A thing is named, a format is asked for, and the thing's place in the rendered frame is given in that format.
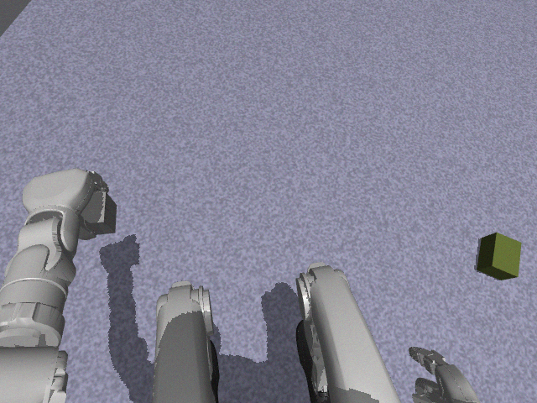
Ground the left robot arm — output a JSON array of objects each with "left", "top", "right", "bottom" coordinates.
[{"left": 0, "top": 206, "right": 81, "bottom": 403}]

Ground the right robot foot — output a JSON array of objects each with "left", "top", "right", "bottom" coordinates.
[{"left": 296, "top": 320, "right": 331, "bottom": 403}]

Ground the right robot hand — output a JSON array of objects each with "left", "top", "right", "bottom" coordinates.
[{"left": 409, "top": 347, "right": 480, "bottom": 403}]

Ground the left robot hand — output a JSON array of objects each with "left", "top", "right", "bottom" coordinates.
[{"left": 22, "top": 168, "right": 109, "bottom": 240}]

